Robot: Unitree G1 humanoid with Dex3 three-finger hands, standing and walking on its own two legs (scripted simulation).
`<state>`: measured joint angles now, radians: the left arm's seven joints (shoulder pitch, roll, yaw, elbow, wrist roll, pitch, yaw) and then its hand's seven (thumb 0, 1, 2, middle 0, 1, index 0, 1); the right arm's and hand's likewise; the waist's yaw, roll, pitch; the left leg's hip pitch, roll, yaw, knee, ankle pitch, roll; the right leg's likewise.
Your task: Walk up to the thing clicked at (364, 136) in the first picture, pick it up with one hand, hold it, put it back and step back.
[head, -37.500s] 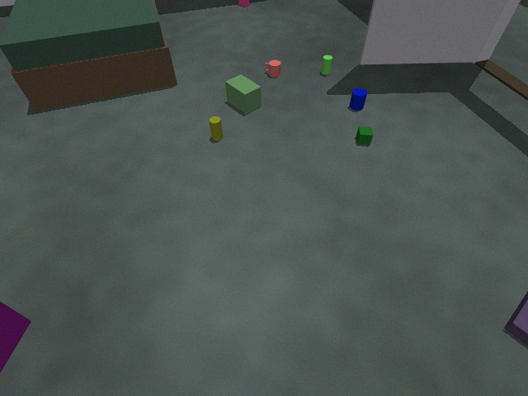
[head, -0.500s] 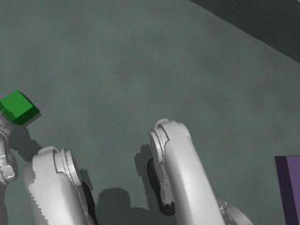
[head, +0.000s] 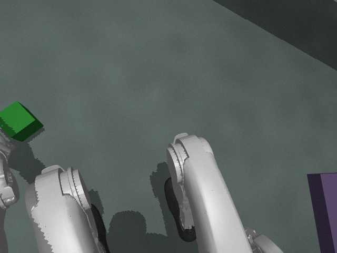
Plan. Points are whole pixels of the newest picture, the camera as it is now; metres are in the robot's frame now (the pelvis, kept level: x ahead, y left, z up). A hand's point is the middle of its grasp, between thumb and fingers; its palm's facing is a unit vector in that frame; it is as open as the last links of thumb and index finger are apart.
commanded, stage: rise first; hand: left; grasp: from above
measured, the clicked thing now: (19, 122) +0.48 +0.31 -0.28
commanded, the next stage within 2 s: approach in 0.78 s
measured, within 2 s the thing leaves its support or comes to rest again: neither
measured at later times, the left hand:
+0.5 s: hand out of the picture +0.43 +0.33 -0.16, palm faces -0.31 -0.28 -0.91, open 13.3 cm
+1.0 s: hand out of the picture +0.43 +0.33 -0.17, palm faces -0.31 -0.27 -0.91, open 13.5 cm
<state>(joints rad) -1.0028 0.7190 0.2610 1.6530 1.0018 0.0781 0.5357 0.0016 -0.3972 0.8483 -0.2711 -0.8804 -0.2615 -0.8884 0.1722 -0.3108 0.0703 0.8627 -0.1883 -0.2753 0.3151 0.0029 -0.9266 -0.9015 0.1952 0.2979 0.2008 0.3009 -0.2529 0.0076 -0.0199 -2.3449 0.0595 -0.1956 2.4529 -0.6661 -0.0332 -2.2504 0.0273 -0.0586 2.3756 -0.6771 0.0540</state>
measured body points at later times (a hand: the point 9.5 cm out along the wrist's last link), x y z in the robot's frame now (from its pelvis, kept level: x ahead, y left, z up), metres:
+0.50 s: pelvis +0.00 +0.00 +0.00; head +0.23 +0.06 +0.38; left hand +0.44 +0.34 -0.11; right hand +0.03 -0.26 -0.10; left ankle +0.08 +0.14 -0.28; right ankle +0.10 -0.13 -0.28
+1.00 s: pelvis +0.00 +0.00 +0.00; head +0.23 +0.06 +0.38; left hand +0.44 +0.33 -0.11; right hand +0.03 -0.26 -0.10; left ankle +0.08 +0.14 -0.28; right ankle +0.10 -0.13 -0.28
